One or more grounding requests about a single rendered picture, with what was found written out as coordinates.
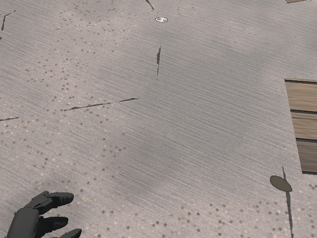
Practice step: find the left robot hand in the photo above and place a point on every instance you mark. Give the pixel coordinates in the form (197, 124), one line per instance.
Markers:
(28, 221)

